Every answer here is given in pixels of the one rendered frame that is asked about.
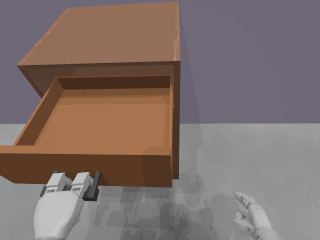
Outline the robot right forearm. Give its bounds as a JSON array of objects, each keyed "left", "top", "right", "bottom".
[{"left": 255, "top": 227, "right": 281, "bottom": 240}]

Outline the robot right hand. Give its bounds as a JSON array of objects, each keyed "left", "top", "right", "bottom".
[{"left": 233, "top": 192, "right": 273, "bottom": 239}]

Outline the cabinet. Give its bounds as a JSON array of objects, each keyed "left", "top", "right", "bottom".
[{"left": 16, "top": 1, "right": 181, "bottom": 180}]

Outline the handle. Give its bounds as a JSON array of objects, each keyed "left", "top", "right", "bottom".
[{"left": 40, "top": 170, "right": 101, "bottom": 202}]

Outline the robot left hand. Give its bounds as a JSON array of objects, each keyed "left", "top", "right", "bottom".
[{"left": 33, "top": 172, "right": 94, "bottom": 240}]

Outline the drawer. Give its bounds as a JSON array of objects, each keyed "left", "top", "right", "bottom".
[{"left": 0, "top": 74, "right": 174, "bottom": 188}]

